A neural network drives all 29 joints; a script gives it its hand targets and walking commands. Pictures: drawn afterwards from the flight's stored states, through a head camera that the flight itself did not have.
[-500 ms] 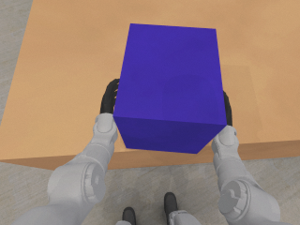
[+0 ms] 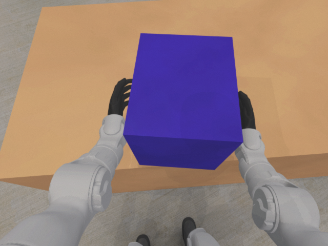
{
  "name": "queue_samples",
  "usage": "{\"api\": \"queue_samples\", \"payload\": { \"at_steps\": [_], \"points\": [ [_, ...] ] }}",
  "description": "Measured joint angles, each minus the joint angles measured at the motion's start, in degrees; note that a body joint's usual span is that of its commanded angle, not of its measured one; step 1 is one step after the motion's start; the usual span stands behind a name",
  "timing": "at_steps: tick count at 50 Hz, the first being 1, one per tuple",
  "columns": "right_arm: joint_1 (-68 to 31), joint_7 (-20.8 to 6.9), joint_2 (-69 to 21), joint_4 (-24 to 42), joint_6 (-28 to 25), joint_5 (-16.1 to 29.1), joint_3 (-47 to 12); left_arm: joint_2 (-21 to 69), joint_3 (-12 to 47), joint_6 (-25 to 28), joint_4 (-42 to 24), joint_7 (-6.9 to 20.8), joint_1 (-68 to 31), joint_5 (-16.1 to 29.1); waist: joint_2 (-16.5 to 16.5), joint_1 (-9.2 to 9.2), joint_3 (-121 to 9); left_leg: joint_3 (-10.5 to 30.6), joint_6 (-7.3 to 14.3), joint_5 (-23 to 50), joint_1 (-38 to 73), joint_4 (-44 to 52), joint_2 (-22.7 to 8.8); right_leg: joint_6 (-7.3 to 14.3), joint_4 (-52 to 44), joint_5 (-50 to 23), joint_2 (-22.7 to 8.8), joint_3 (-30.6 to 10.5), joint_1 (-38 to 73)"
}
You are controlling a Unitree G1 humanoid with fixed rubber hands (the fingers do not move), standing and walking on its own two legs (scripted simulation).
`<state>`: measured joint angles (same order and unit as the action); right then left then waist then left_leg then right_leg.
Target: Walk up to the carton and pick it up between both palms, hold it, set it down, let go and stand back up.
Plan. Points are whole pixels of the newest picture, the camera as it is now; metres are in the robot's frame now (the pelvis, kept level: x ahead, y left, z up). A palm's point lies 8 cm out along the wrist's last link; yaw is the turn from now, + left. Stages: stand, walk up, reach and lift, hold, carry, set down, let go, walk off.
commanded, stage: set down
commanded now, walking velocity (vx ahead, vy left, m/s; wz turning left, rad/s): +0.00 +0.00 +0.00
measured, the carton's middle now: (180, 107) +0.46 -0.07 -0.04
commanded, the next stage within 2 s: none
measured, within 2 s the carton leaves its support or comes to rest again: neither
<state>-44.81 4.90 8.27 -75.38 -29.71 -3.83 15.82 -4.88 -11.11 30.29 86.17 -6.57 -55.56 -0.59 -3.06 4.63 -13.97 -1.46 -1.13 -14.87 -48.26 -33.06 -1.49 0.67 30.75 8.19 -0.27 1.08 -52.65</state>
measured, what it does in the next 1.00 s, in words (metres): stands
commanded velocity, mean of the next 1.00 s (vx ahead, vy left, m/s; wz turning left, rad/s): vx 0.00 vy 0.00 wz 0.00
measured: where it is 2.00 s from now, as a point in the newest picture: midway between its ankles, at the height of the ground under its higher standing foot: outside the picture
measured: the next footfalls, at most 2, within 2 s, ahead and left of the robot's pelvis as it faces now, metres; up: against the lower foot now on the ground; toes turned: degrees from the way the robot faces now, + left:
none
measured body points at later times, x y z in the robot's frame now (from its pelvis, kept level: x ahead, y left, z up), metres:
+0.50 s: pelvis -0.04 +0.00 -0.03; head +0.09 -0.01 +0.41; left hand +0.48 +0.13 +0.04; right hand +0.41 -0.30 +0.03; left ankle -0.02 +0.13 -0.72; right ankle +0.03 -0.11 -0.72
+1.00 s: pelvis -0.04 +0.00 +0.00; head +0.06 -0.02 +0.44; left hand +0.46 +0.11 +0.08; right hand +0.39 -0.29 +0.06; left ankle -0.02 +0.13 -0.72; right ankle +0.03 -0.11 -0.72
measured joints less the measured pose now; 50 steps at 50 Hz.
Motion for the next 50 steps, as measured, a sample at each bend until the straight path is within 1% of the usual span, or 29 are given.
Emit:
{"api": "queue_samples", "payload": {
  "at_steps": [5,9,12,14,16,20,22,25,26,29,31,34,36,38,40,42,48,50],
  "points": [
    [-4.73,-0.38,3.32,-4.29,1.86,10.02,-7.33,-2.69,7.31,-1.79,4.89,0.25,-5.59,6.89,0.27,-0.19,-0.28,-0.41,0.25,-1.34,-0.43,-3.26,-0.37,-0.36,1.76,0.28,0.42,-0.62,0.0],
    [-8.31,-1.62,6.9,-7.69,4.35,16.37,-11.89,-4.82,13.57,-3.59,9.02,0.69,-8.7,13.36,0.25,-0.36,-0.74,-0.44,0.3,-2.91,-1.26,-6.66,-0.78,-0.5,4.11,1.09,0.82,-0.78,-0.52],
    [-9.89,-2.93,9.95,-8.61,6.41,21.07,-15.34,-6.3,17.73,-4.93,10.1,1.22,-9.62,17.78,0.39,-0.45,-1.11,-0.29,0.33,-3.68,-2.29,-8.7,-0.86,-0.51,5.98,1.73,0.9,-0.73,-1.51],
    [-10.25,-3.98,11.96,-7.9,7.89,24.03,-17.41,-7.29,20.45,-5.99,9.27,1.48,-9.53,20.56,0.51,-0.58,-1.46,-0.17,0.3,-3.99,-3.3,-9.84,-0.88,-0.46,7.09,2.03,0.93,-0.66,-2.52],
    [-10.13,-5.08,13.79,-6.09,9.54,26.49,-18.97,-8.27,22.98,-7.39,7.08,1.62,-8.99,23.13,0.59,-0.81,-1.91,-0.04,0.25,-4.18,-4.53,-10.85,-0.96,-0.37,8.05,2.18,1.01,-0.59,-3.75],
    [-9.58,-6.94,16.3,-1.49,13.22,29.36,-20.61,-9.89,26.29,-11.09,0.92,1.95,-7.8,26.74,0.61,-1.31,-2.6,0.23,0.06,-4.37,-6.78,-12.48,-1.13,-0.1,9.61,2.28,1.21,-0.43,-6.01],
    [-10.9,-7.32,16.43,-1.61,14.89,28.86,-20.34,-10.45,26.59,-12.83,-0.19,2.28,-8.66,26.74,0.73,-0.81,-2.17,0.37,0.08,-4.07,-7.39,-12.7,-0.77,0.06,10.46,2.37,0.9,-0.38,-6.84],
    [-13.08,-7.05,15.69,-1.93,16.82,27.51,-19.66,-10.54,25.36,-14.33,-0.99,2.65,-10.88,25.74,1.23,0.08,-1.56,0.36,-0.12,-3.13,-8.44,-12.28,-0.15,0.31,11.2,2.15,0.36,-0.54,-8.38],
    [-13.13,-6.85,15.33,-1.02,17.1,27.29,-19.54,-10.39,24.49,-14.67,-2.25,2.65,-11.05,24.95,1.33,0.21,-1.61,0.33,-0.18,-2.8,-8.88,-12.04,-0.05,0.37,11.16,1.93,0.3,-0.61,-8.92],
    [-11.04,-5.78,14.48,5.15,17.45,27.39,-19.53,-9.6,20.63,-16.66,-9.48,2.61,-9.39,21.22,1.3,-0.13,-1.5,0.22,-0.37,-1.75,-8.94,-10.6,-0.14,0.55,9.66,0.7,0.59,-0.97,-9.07],
    [-10.38,-4.7,13.85,7.48,18.14,26.94,-19.32,-9.02,18.78,-17.91,-10.63,2.82,-9.57,19.26,1.43,-0.27,-0.38,0.01,-0.31,-0.9,-7.4,-8.86,-0.02,0.48,8.16,-0.26,0.68,-1.43,-7.78],
    [-9.2,-3.03,12.95,10.29,20.19,25.59,-18.17,-8.52,17.1,-20.19,-11.24,2.56,-9.49,18.24,1.58,-0.35,0.82,-0.54,-0.33,0.87,-4.53,-5.54,0.26,0.37,5.36,-1.8,0.65,-2.22,-5.3],
    [-8.18,-2.1,12.48,12.15,21.33,24.39,-17.1,-8.5,16.37,-20.99,-10.76,2.22,-9.33,18.11,1.64,-0.38,1.22,-0.97,-0.22,1.79,-2.58,-3.47,0.42,0.27,3.7,-2.65,0.61,-2.74,-3.67],
    [-7.45,-1.37,12.17,13.2,22.19,23.31,-16.57,-8.68,15.94,-20.87,-8.97,2.28,-9.46,18.14,1.82,-0.33,1.55,-1.34,-0.01,2.37,-0.64,-1.81,0.67,0.17,2.58,-3.15,0.55,-3.27,-2.12],
    [-7.23,-0.9,11.94,13.22,22.98,22.59,-16.21,-8.99,15.8,-20.55,-6.82,2.27,-9.67,18.45,1.91,-0.17,1.62,-1.48,0.13,2.71,0.89,-0.69,0.96,0.09,1.97,-3.31,0.47,-3.67,-0.9],
    [-6.99,-0.69,11.87,13.24,23.35,22.31,-15.96,-9.3,15.96,-20.16,-5.99,2.13,-9.39,19.03,1.81,-0.05,1.44,-1.52,0.1,2.85,1.92,-0.14,1.06,0.03,1.61,-3.31,0.45,-3.83,0.03],
    [-7.45,-0.92,11.94,9.81,23.05,22.76,-16.6,-9.77,17.37,-17.95,-2.33,2.78,-9.63,19.79,1.79,0.52,1.41,-1.04,0.2,2.37,3.9,-0.23,1.38,-0.14,1.86,-2.53,0.17,-3.54,2.14],
    [-7.29,-1.18,11.9,8.81,22.62,23.09,-16.74,-9.69,17.73,-17.63,-2.48,2.86,-9.19,19.71,1.76,0.53,1.33,-0.71,0.19,2.02,4.02,-0.71,1.35,-0.15,2.0,-2.24,0.17,-3.24,2.52]
  ]
}}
